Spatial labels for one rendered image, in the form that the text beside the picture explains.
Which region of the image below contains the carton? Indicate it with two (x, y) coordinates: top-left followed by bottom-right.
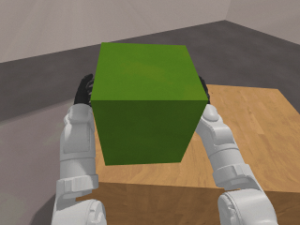
(90, 42), (209, 166)

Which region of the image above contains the left robot upper arm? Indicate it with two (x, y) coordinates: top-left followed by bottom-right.
(52, 199), (107, 225)

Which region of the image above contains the robot right hand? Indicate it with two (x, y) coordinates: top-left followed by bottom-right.
(198, 75), (211, 104)

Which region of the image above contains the robot left hand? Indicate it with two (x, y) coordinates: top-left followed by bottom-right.
(73, 73), (95, 108)

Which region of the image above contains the pedestal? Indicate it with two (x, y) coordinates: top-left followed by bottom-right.
(75, 84), (300, 225)

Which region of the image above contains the robot right forearm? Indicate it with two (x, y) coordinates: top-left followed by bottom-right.
(195, 104), (278, 222)

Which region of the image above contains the robot left forearm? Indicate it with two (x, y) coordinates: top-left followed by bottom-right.
(51, 103), (99, 225)

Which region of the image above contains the right robot upper arm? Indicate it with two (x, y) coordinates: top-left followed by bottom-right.
(217, 187), (278, 225)

